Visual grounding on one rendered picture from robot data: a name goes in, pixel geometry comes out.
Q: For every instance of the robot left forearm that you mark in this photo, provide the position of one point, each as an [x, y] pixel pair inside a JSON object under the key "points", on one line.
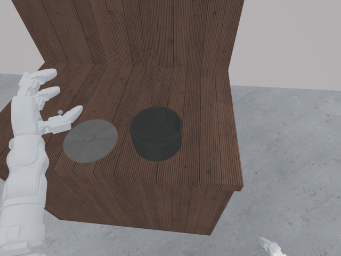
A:
{"points": [[23, 196]]}

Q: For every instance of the knob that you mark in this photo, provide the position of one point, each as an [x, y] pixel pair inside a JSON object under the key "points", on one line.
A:
{"points": [[88, 135]]}

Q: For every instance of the table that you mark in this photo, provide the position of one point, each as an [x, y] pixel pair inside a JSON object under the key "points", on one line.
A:
{"points": [[116, 58]]}

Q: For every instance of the robot right hand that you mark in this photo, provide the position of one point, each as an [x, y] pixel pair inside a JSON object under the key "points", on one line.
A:
{"points": [[272, 248]]}

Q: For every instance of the robot left hand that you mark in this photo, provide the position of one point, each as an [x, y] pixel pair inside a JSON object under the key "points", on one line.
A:
{"points": [[25, 106]]}

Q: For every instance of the lid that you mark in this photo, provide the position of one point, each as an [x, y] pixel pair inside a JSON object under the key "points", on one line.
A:
{"points": [[80, 151]]}

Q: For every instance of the pot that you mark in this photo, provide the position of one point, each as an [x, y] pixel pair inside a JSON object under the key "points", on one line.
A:
{"points": [[156, 133]]}

